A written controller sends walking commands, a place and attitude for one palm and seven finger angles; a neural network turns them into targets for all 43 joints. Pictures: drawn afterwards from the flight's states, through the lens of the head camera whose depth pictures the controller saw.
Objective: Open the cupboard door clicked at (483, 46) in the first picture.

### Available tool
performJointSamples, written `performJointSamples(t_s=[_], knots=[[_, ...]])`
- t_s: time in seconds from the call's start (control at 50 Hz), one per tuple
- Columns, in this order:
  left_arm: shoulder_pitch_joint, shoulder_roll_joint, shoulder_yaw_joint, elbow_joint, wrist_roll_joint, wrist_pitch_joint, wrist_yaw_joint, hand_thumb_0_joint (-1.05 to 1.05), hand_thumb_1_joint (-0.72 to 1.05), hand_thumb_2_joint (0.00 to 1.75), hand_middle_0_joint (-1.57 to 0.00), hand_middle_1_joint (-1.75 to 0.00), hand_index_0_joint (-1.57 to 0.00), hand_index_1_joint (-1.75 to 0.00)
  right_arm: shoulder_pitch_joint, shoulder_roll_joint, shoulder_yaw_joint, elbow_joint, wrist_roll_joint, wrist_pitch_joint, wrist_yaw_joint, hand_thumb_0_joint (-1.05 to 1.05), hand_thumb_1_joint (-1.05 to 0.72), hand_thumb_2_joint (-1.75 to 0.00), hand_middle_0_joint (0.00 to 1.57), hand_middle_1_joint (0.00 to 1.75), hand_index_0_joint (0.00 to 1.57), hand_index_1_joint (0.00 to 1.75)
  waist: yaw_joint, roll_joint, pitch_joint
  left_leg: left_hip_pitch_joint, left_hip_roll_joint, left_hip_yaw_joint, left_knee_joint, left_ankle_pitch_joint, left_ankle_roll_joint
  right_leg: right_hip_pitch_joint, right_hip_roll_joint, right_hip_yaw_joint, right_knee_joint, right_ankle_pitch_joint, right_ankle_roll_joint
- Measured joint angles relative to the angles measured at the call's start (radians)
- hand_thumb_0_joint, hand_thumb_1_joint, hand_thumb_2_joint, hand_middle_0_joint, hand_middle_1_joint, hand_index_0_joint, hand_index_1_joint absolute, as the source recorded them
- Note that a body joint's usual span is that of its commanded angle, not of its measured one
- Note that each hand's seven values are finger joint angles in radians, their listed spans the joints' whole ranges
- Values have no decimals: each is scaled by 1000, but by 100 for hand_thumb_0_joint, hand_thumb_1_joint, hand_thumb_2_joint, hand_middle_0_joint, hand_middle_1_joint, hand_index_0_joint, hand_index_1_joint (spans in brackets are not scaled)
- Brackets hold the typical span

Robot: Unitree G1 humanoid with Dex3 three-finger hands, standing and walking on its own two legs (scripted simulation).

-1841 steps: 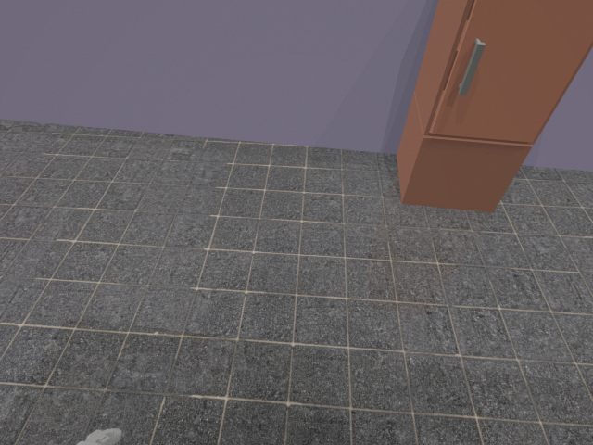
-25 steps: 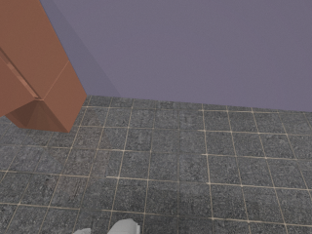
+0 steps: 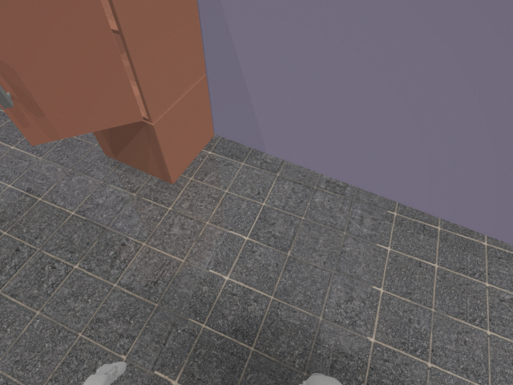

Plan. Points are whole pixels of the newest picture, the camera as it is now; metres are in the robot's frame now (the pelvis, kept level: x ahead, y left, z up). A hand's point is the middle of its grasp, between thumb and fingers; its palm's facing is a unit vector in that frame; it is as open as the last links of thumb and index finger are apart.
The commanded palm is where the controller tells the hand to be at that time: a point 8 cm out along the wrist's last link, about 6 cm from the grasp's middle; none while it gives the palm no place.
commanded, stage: turn to face it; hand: left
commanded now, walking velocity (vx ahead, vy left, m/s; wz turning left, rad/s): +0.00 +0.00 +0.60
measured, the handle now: out of the picture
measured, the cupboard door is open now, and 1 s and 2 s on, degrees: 48 48 48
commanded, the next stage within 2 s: take the last steps up to it in 0.60 s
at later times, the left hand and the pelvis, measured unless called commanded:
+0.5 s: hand out of the picture -0.02 +0.18 -0.18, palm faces +0.34 -0.91 -0.21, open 7.3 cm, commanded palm none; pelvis +0.02 -0.02 -0.01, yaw +18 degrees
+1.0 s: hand out of the picture +0.03 +0.19 -0.15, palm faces +0.46 -0.85 -0.23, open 7.3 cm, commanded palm none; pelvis +0.04 -0.02 -0.01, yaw +27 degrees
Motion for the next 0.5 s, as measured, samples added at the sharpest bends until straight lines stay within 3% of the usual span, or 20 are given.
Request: performJointSamples(t_s=[0.08,0.12,0.18,0.24,0.3,0.38,0.44,0.48,0.5], knots=[[-7,-11,-10,-23,-5,-22,0,0,91,90,-20,-30,-20,-30,23,-5,-13,5,5,13,1,1,-90,-90,21,30,21,30,-15,18,-8,-43,-14,-51,61,-25,-30,128,33,-15,-278,85,-12],[-6,-32,-17,-23,3,-40,6,0,91,90,-20,-30,-20,-30,20,-21,-26,16,12,21,1,1,-90,-90,21,30,20,30,-17,45,0,-94,-15,-55,199,-151,-35,142,41,-42,-293,97,-64],[14,-61,-34,-21,4,-48,12,0,91,90,-20,-30,-20,-30,17,-42,-40,30,8,33,6,1,-90,-90,20,30,20,29,-25,54,7,-186,-21,-1,514,-241,-48,177,17,-83,-314,90,-100],[40,-78,-41,-11,1,-45,15,0,91,90,-20,-30,-21,-30,11,-45,-43,36,8,40,14,1,-91,-90,20,30,20,29,-32,38,8,-217,5,49,642,-202,-69,218,-4,-117,-369,107,-103],[59,-86,-43,-1,3,-49,16,0,91,90,-20,-30,-21,-30,2,-38,-38,37,10,43,17,1,-91,-90,20,30,20,29,-29,13,11,-193,29,78,580,-193,-81,247,-23,-154,-403,116,-101],[82,-82,-38,12,8,-53,15,0,91,90,-20,-30,-21,-30,-26,-29,-28,40,13,42,18,1,-91,-90,20,30,20,29,-5,-12,21,-128,43,107,403,-209,-78,260,-43,-198,-395,100,-93],[101,-64,-29,29,12,-51,12,0,91,90,-21,-30,-21,-30,-54,-18,-19,33,15,32,17,1,-91,-90,20,30,20,29,15,-31,26,-67,38,131,261,-201,-63,253,-59,-224,-354,73,-80],[119,-48,-21,44,7,-47,10,0,91,90,-21,-30,-21,-30,-67,-12,-11,22,14,17,16,1,-91,-90,20,30,20,29,22,-40,21,-5,30,146,124,-110,-49,238,-69,-238,-302,42,-66],[129,-40,-17,51,3,-41,8,0,91,90,-21,-30,-21,-30,-70,-11,-9,15,12,6,17,1,-91,-90,20,30,20,29,23,-41,14,15,28,143,75,-69,-20,216,-74,-240,-253,21,-57]])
